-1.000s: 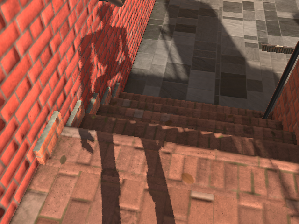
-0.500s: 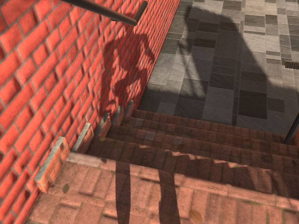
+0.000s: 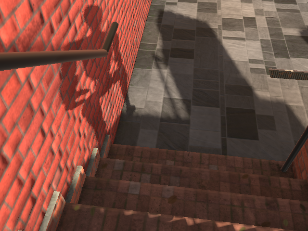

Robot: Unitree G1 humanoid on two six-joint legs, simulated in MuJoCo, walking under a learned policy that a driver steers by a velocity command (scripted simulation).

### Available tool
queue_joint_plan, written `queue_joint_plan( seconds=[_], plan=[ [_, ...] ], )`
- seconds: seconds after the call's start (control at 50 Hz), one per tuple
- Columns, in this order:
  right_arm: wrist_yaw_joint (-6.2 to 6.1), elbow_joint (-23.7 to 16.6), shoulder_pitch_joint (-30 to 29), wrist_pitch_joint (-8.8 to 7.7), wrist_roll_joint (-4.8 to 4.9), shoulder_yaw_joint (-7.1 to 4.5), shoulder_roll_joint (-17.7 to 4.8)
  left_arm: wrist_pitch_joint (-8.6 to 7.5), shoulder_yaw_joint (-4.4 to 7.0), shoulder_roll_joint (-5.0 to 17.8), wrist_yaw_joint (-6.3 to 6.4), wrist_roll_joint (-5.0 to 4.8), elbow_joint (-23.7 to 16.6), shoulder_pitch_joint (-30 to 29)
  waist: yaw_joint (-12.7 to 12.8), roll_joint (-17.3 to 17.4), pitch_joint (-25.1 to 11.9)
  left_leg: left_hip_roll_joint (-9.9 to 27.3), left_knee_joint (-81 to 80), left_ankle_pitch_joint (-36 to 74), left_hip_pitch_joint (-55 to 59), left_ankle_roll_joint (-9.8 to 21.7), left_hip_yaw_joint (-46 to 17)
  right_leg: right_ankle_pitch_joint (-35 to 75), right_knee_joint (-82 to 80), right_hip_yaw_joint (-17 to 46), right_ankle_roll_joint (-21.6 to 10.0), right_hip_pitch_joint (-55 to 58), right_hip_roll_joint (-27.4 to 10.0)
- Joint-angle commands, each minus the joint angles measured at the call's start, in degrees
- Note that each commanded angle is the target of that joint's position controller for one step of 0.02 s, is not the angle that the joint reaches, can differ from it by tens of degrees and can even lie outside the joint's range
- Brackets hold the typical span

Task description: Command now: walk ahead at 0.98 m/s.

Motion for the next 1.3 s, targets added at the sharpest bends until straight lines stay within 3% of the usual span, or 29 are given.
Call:
queue_joint_plan(
  seconds=[0.02, 0.1, 0.14, 0.16, 0.18, 0.22, 0.3, 0.34, 0.44, 0.54, 0.56, 0.58, 0.64, 0.66, 0.7, 0.76, 0.82, 0.86, 0.88, 0.9, 0.94, 0.98, 1.08, 1.14, 1.18, 1.2, 1.22, 1.28, 1.3],
  plan=[
    [-0.12, -4.18, -2.44, -1.71, 0.87, -0.17, -7.25, -0.22, -0.79, 0.36, -0.95, -1.29, -5.52, -6.72, 2.62, 3.55, 10.57, 12.57, -14.31, 29.31, -22.51, 2.24, -5.25, 11.96, -11.48, -5.68, 0.35, 19.23, 4.72],
    [-1.2, -6.83, -9.48, -1.04, 0.19, -0.92, -11.98, -0.36, 3.13, 7.54, 1.08, 0.29, 2.85, 16.45, 13.47, 8.22, -4.12, 13.85, 19.37, 73.89, -16.78, -2.21, 2.77, 4.11, -0.73, -7.26, -4.06, 46.06, 14.6],
    [-2.67, -9.59, -27.56, 0.27, -0.11, -2.75, -15.39, 0.16, 7.22, 15.52, 2.96, 0.05, 10.46, 47.84, 33.8, 4.03, -8.18, 6.52, 73.29, 47.22, -33.39, -1.5, 0.72, -3.67, -9.02, 0.06, -9.95, 67.51, 7.83],
    [-2.76, -11.38, -19.9, -0.52, -0.31, -0.49, -2.8, -1.46, 5.29, 13.87, 2.19, 0.03, 10.04, 39.78, 19.86, -12.45, -3.69, -1.91, 93.03, -16.6, -49.14, 0.67, -8.25, 12.48, -9.29, 9.78, -8.98, 67.29, -2.66],
    [-3.32, -12.47, -6.98, -0.98, 2.18, 0.83, 0.41, -2.84, 3.63, 10.51, 1.83, 0.42, 5.78, 28.87, 7.72, -9.51, -7.48, 0.36, 91.02, -13.46, -56.23, 2.46, -17.21, 30.76, -12.56, 25.81, -10.99, 67.29, -12.09],
    [-2.9, -12.39, -6.7, 0.66, -0.99, -0.79, -5.36, -2.75, 4.97, 10.69, 1.99, -1.24, 4.29, 19.19, 1.96, 0.84, -2.17, 6.19, 80.43, -2.92, -49.76, 1.0, -14.46, -4.01, -25.75, 29.29, -14.1, 44.57, -11.98],
    [-1.77, -16.84, -14.76, 7.45, -2.46, -1.74, -5.08, -5.26, 2.55, 8.36, 1.58, -1.45, 2.83, 10.44, -4.18, 2.77, 8.66, 8.44, 48.97, 9.94, -29.42, -3.84, -8.22, -5.84, -23.47, 10.1, -8.3, 3.74, -2.74],
    [0.1, -11.89, -7.61, 7.0, -3.59, -1.24, -3.02, -4.32, 4.13, 14.13, 1.78, -1.1, 5.89, 17.53, -3.13, -2.29, -0.01, 5.71, 55.5, 20.65, -20.66, -2.19, -0.89, -6.69, -18.79, 8.02, -7.07, 8.81, -2.4],
    [1.06, -17.21, -30.5, 3.59, -1.08, -0.42, -4.48, -7.31, 2.77, 9.48, 2.65, -2.87, 6.2, 22.78, 5.38, -0.15, 4.18, 5.7, 21.81, 53.8, -20.77, -2.77, -2.88, -34.95, -11.24, 3.19, -5.33, 15.5, 3.32],
    [-0.71, -1.31, 18.11, 6.66, -4.19, -5.05, -13.77, -1.87, 3.97, 11.52, 5.55, -2.21, 6.54, 9.28, -21.11, 2.57, -1.72, 13.35, 7.63, 36.59, 14.64, 9.3, -11.04, -4.89, 64.81, -2.53, 0.97, 8.25, 10.31],
    [-0.07, -3.54, 11.76, 5.38, -3.87, -3.43, -12.88, -0.67, 1.64, 3.8, 5.7, -0.91, 4.02, 7.45, -16.31, 10.79, 6.96, 14.74, 10.41, 44.79, 8.3, 5.18, -10.92, -50.03, 75.63, 3.19, -2.06, -2.55, 17.54],
    [0.11, -3.08, 7.4, 3.47, -2.95, -1.72, -13.23, -1.58, 0.45, -0.12, 5.47, -0.51, 2.27, 21.94, -1.16, 13.77, 6.31, 21.9, 27.72, 71.35, 10.76, 2.74, -20.41, -42.06, 61.92, 14.4, -3.26, -13.55, 14.77],
    [-2.06, -4.2, -4.95, -0.59, 1.38, -0.2, -8.46, 0.98, 1.4, 5.8, 3.27, 5.34, 6.37, 21.05, 7.59, -14.18, 9.87, 18.57, 20.3, 54.01, -12.43, -0.06, -21.29, -15.12, 25.38, 11.52, 1.98, -6.85, 11.65],
    [-3.93, -2.06, -1.78, -1.42, 0.97, -2.38, -16.4, 2.82, 0.09, 0.71, 4.31, 6.69, 3.84, 18.26, 6.83, -0.85, 6.9, 27.31, 25.0, 72.02, -15.48, 7.08, -33.05, -15.89, 24.13, 11.57, 4.62, -5.28, 9.47],
    [-4.5, 0.77, 0.74, -2.77, -0.47, -2.44, -11.65, 4.0, 0.74, 5.4, 4.74, 4.05, 3.48, 10.81, 4.82, -2.66, 6.05, 21.63, 31.23, 45.71, -17.87, 2.66, -25.41, 1.3, 12.32, 16.35, 4.84, -5.18, 9.09],
    [-6.2, -3.81, -12.95, -5.38, 2.68, -0.36, -8.32, 2.71, -1.33, 0.55, 0.7, -3.26, 2.55, 11.64, 10.3, 4.65, 2.89, 7.57, 28.47, 1.88, -59.36, -0.72, -7.3, 46.51, -5.41, -0.66, 4.41, 49.71, 12.6],
    [-4.24, -2.21, -12.65, -3.8, 1.47, -1.05, -8.2, 3.72, 0.41, 7.19, 3.72, 2.88, 8.16, 22.81, 10.83, 7.69, 2.94, 10.05, 53.71, 27.0, -44.26, -1.47, -2.95, 25.65, -3.83, -6.26, 0.23, 48.71, 16.17],
    [-1.21, -2.33, -20.56, -1.56, -0.44, -2.1, -11.98, 4.0, 3.71, 12.6, 4.8, 1.85, 14.83, 51.59, 29.99, 10.42, -3.35, 4.72, 106.38, 27.45, -51.99, 0.32, 3.52, 9.98, -14.16, -1.06, -9.0, 68.97, 9.49],
    [-1.23, -7.41, -24.84, -0.47, -3.37, -0.87, -3.63, 3.25, 3.52, 14.44, 3.12, 0.5, 14.18, 43.92, 23.04, -6.52, 8.27, -3.4, 126.92, -23.18, -70.55, -0.04, 2.89, 28.31, -13.11, 11.54, -9.96, 64.38, 2.17],
    [-2.9, -12.3, -15.69, -0.25, -3.26, 0.53, -1.2, 1.31, 2.02, 13.49, 2.7, -0.4, 11.02, 33.4, 7.96, -7.78, 6.18, 1.22, 108.99, -18.62, -73.95, 1.18, -6.46, 51.98, -8.3, 27.71, -10.79, 62.2, -2.87],
    [-3.99, -5.78, -8.64, 0.96, -4.8, -1.03, -4.88, -0.43, 1.22, 8.24, 1.67, 0.18, 11.85, 30.62, 3.47, 9.24, 5.28, 8.44, 90.35, -22.31, -66.59, 0.87, -13.81, 14.15, -10.92, 36.04, -15.5, 46.63, -6.03],
    [-4.14, -13.27, -19.31, 0.45, -3.51, -0.99, -5.75, -3.51, 0.67, 10.84, 4.07, 0.65, 6.58, 20.02, -1.21, 1.85, 7.0, 12.47, 55.08, 3.07, -55.37, -7.58, -15.56, 1.92, -22.71, 46.61, -18.1, 21.65, -10.15],
    [-1.05, -11.22, -26.94, 1.07, -1.17, -1.0, -6.29, -5.95, -0.18, 4.09, 3.92, -3.34, 10.38, 20.63, 2.88, 2.28, 6.45, 5.59, 25.9, 50.66, -13.3, -7.18, -5.58, -19.69, -9.35, 24.09, -9.46, 0.97, 13.03],
    [-0.86, -6.85, -10.99, 2.41, -0.63, -0.57, -4.99, -4.3, -0.04, 4.08, 3.23, -1.9, 11.77, 21.9, -0.12, -8.72, 0.7, 2.32, 29.52, 46.1, -1.04, -5.92, -4.96, -9.89, 10.76, 24.79, -8.25, 7.48, 15.16],
    [-1.94, -0.83, 9.02, 1.69, -1.7, -2.88, -11.52, -2.8, 1.12, 7.24, 2.27, -0.26, 11.99, 17.59, -11.63, -3.65, -4.61, 6.35, 17.86, 40.49, 14.43, -4.25, -7.31, 8.7, 40.23, 19.2, -5.71, 8.24, 14.78],
    [-1.71, 0.2, 10.03, 2.03, -1.63, -4.05, -12.99, -2.69, 1.28, 5.9, 2.73, -0.63, 11.59, 14.85, -13.47, 3.25, 1.06, 12.34, 11.3, 32.31, 19.22, -0.66, -15.29, -19.94, 59.35, 19.28, -5.57, -2.53, 19.87],
    [-0.26, -1.45, 3.2, 0.73, -3.58, -3.96, -15.12, -1.9, -0.02, -0.62, 4.15, -3.81, 10.2, 25.33, -1.42, 8.02, 2.07, 26.76, 25.31, 61.13, 22.82, -0.66, -20.4, -45.75, 66.43, 15.39, -5.69, -12.92, 18.75],
    [0.03, -4.69, -5.85, -0.55, 0.47, -2.46, -7.2, 0.84, 1.04, 2.68, 5.81, 3.6, 11.08, 24.11, 4.7, -7.78, 6.12, 27.05, 23.77, 48.44, 0.65, -1.61, -19.7, -33.48, 48.62, 9.6, -4.65, -11.97, 8.85],
    [0.1, -2.36, -2.8, -2.57, 0.5, -2.78, -8.76, -0.46, 0.64, 0.24, 5.35, 3.72, 9.03, 20.07, 3.09, 6.14, 5.83, 30.44, 28.43, 49.47, 0.35, -1.5, -24.34, -28.31, 44.8, 13.15, -5.13, -16.35, 5.57]
  ],
)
